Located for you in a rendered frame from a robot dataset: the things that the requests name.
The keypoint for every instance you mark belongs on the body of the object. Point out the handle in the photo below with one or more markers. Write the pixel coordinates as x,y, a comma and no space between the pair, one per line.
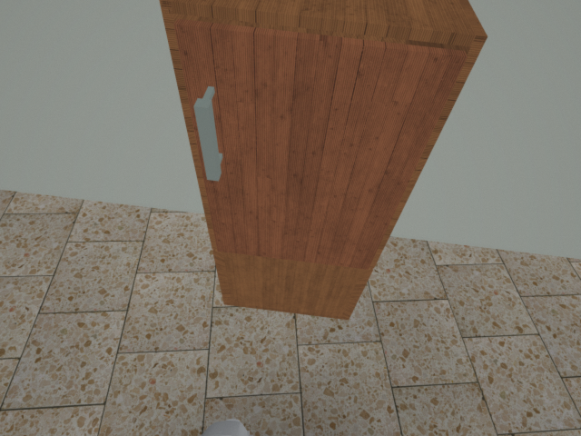
207,133

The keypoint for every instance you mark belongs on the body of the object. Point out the cupboard door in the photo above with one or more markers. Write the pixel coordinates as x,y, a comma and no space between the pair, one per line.
319,135

